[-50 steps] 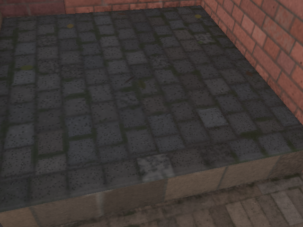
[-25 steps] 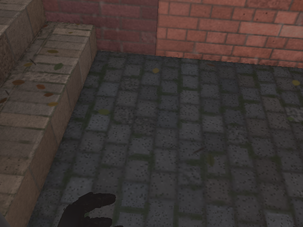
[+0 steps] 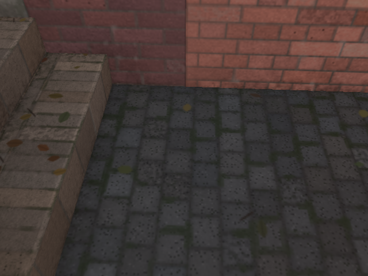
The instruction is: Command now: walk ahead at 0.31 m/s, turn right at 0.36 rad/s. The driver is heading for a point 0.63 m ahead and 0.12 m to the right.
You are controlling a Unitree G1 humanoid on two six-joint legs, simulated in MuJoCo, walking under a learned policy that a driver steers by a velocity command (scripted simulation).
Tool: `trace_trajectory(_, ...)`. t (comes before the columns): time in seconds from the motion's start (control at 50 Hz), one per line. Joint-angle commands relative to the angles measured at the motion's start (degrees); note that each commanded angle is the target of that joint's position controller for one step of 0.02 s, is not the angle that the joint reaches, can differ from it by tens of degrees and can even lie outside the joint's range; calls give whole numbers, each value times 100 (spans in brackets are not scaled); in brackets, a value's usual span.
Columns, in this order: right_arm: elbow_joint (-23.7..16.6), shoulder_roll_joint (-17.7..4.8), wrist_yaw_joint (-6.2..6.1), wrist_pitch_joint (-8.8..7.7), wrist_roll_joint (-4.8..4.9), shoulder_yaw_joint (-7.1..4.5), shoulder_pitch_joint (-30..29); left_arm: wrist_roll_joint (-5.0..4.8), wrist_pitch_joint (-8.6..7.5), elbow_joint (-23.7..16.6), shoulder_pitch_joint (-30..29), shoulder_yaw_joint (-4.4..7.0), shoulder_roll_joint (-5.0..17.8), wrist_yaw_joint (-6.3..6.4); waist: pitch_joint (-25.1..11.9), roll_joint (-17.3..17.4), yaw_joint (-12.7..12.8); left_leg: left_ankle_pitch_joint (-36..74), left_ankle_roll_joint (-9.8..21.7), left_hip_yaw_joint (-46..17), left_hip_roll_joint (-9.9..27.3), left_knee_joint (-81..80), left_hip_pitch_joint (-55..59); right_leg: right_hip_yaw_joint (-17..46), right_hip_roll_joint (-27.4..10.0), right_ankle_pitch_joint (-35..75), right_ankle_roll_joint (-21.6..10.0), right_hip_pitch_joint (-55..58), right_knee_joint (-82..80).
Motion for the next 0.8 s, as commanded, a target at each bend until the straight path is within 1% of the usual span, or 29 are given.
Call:
trace_trajectory(0.02,927,237,242,140,-22,183,1916,37,-29,-684,-1016,-121,-293,5,592,249,-355,-516,1438,-2368,2052,-1855,2244,500,88,41,-698,-4110,2942)
trace_trajectory(0.04,1064,357,239,157,-74,264,1867,76,89,-920,-1074,-293,-598,7,512,214,-166,-314,1373,-2152,2169,-1982,2235,503,-144,-16,-767,-4463,3135)
trace_trajectory(0.08,1222,484,182,76,-349,380,1475,9,313,-1373,-1332,-607,-834,73,449,401,176,-98,1258,-1782,2281,-2353,1977,690,-459,-515,-889,-5227,3659)
trace_trajectory(0.12,910,136,86,-121,-595,356,343,-141,482,-1883,-1575,-708,-588,145,103,-9,674,-22,880,-668,1758,-2925,611,558,-697,-109,-917,-4036,2165)
trace_trajectory(0.14,598,-184,164,-214,-547,327,-76,-153,532,-1939,-1651,-605,-202,137,-229,-180,823,-311,796,-185,1519,-3154,-173,331,-871,772,-703,-2788,453)
trace_trajectory(0.16,445,-827,360,-256,-336,158,59,-80,636,-2026,-2091,-566,162,37,5,44,732,-523,857,203,1334,-4040,-1539,-231,-635,-392,-361,-698,-711)
trace_trajectory(0.18,510,-1005,428,-243,-196,102,546,-29,692,-1966,-2345,-568,152,-64,156,462,498,-812,974,92,1461,-4126,-1596,-595,-442,-849,-148,-485,-609)
trace_trajectory(0.2,253,-1143,376,-284,-93,100,550,90,616,-1646,-1746,-612,-172,-202,342,974,616,238,978,363,1703,-3722,-738,-899,-326,-808,-13,-818,-253)
trace_trajectory(0.22,58,-1156,288,-324,-96,66,640,27,527,-1468,-1421,-610,-167,-185,256,629,530,1257,860,533,1694,-3147,307,-793,-322,-440,-46,-1289,-720)
trace_trajectory(0.24,-26,-1164,187,-313,-4,33,1011,74,408,-1366,-1399,-603,-202,-195,128,629,375,2585,865,612,1667,-2681,1311,-981,-122,-402,-79,-1574,-1397)
trace_trajectory(0.28,-118,-1181,76,-276,76,-45,1605,24,154,-1320,-1267,-601,-269,-165,-433,1049,344,6183,623,761,1506,-1609,2299,-700,78,892,-433,-669,-2263)
trace_trajectory(0.3,-291,-1019,25,-326,44,-72,1961,-162,75,-1326,-939,-555,67,-74,-1108,736,266,6624,213,834,1014,-805,1536,265,41,2771,-810,638,-2254)
trace_trajectory(0.32,-634,-856,23,-350,-85,-100,1814,-7,35,-1375,-272,-388,610,29,-1761,-276,496,4362,-165,507,402,225,413,1804,-215,3016,-1151,2145,-3476)
trace_trajectory(0.34,-1064,-235,110,-247,-273,-28,1096,322,15,-1181,750,-85,1480,168,-2213,-1703,915,-514,-448,-211,-273,2162,-1230,3996,-936,2455,-1438,3402,-5641)
trace_trajectory(0.36,-1101,-408,233,-91,-76,-181,876,289,-116,-1172,901,141,2007,139,-2196,-1578,989,-200,-390,-1652,-605,4838,-1793,5130,-1342,1406,-1017,2950,-6505)
trace_trajectory(0.38,-1080,-442,257,-50,66,-281,675,190,-195,-1091,656,164,1975,186,-1292,-1193,864,219,-358,-2308,-691,6197,-2238,4965,-1140,415,-460,1920,-6793)
trace_trajectory(0.4,-961,-339,264,-60,38,-224,837,5,-154,-1039,17,113,1621,201,-763,-983,491,586,-344,-2367,-635,6765,-2462,4617,-847,-611,-262,1306,-6704)
trace_trajectory(0.42,-836,-356,242,-87,-53,-150,1047,-121,-110,-1039,-548,73,1343,152,-421,-506,128,972,-287,-2206,-556,7072,-2671,4223,-659,-348,-123,883,-6449)
trace_trajectory(0.46,-727,-391,201,-37,2,-65,1162,-13,-3,-1101,-1337,-141,725,137,-521,178,-318,1266,-222,-2017,-313,6993,-2599,3638,-686,506,-95,404,-6444)
trace_trajectory(0.48,-569,-497,184,29,37,-91,1198,25,1,-1155,-1546,-214,513,177,-578,274,-296,1308,-290,-1964,-199,6790,-2592,3294,-704,930,-96,432,-6510)
trace_trajectory(0.5,-651,-772,90,71,28,-170,1003,200,-51,-1086,-1404,-233,546,166,-591,292,-274,1391,-495,-1923,-166,6463,-2636,2945,-769,1753,-80,511,-6490)
trace_trajectory(0.52,-573,-849,69,94,23,-195,832,200,-104,-1049,-1361,-249,516,188,-649,231,-190,1353,-593,-1979,-111,6085,-2528,2377,-698,2210,61,616,-6398)
trace_trajectory(0.54,-986,-112,-114,233,190,207,511,-123,-53,-783,-510,-340,2,383,-378,533,78,759,-329,-1618,-155,6578,-2540,1990,-733,1756,-302,958,-6128)
trace_trajectory(0.56,-1140,168,-191,289,180,323,186,-170,-19,-764,-455,-412,-22,525,-215,442,71,397,-273,-1701,11,5649,-2564,1752,-711,1836,-292,1015,-6554)
trace_trajectory(0.6,-1365,-152,-216,339,208,306,87,-95,28,-779,-343,-342,299,704,-49,27,61,271,-388,-1539,157,4502,-2417,1415,-694,1914,-315,1491,-7147)
trace_trajectory(0.62,-1265,-421,-205,331,191,195,216,-37,-32,-968,-557,-353,258,730,-272,-57,70,640,-399,-1467,281,4006,-2117,1336,-819,2180,-222,1763,-7403)
trace_trajectory(0.64,-1271,-422,-204,335,207,221,273,-76,-11,-963,-523,-313,354,762,-313,-261,109,618,-438,-1302,319,3405,-1910,1195,-795,2049,-130,1965,-7552)
trace_trajectory(0.7,-1255,-470,-200,342,234,191,211,-55,0,-968,-472,-212,619,795,-107,-348,266,699,-527,-1109,450,2809,-1626,834,-1015,2194,-266,2135,-7772)
trace_trajectory(0.8,-1305,-529,-141,429,249,122,118,-94,289,-1039,-174,6,832,703,219,-539,629,-170,-502,-647,413,1711,-1467,864,-1413,1699,-607,3071,-7845)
